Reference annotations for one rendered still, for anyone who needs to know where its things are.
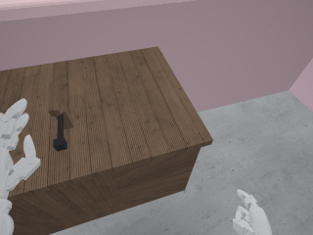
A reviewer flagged left robot hand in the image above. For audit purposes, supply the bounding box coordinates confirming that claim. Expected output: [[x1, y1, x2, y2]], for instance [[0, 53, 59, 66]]
[[0, 98, 41, 200]]

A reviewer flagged tap lever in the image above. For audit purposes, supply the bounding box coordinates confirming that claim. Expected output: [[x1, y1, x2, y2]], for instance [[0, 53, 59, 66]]
[[53, 114, 67, 152]]

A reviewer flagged counter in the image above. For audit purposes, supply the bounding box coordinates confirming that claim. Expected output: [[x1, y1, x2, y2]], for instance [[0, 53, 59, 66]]
[[0, 46, 213, 235]]

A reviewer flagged left robot forearm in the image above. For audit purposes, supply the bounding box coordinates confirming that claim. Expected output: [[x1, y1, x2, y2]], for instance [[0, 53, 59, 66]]
[[0, 199, 15, 235]]

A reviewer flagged right robot hand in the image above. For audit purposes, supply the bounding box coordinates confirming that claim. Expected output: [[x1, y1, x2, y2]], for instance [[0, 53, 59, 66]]
[[233, 189, 273, 235]]

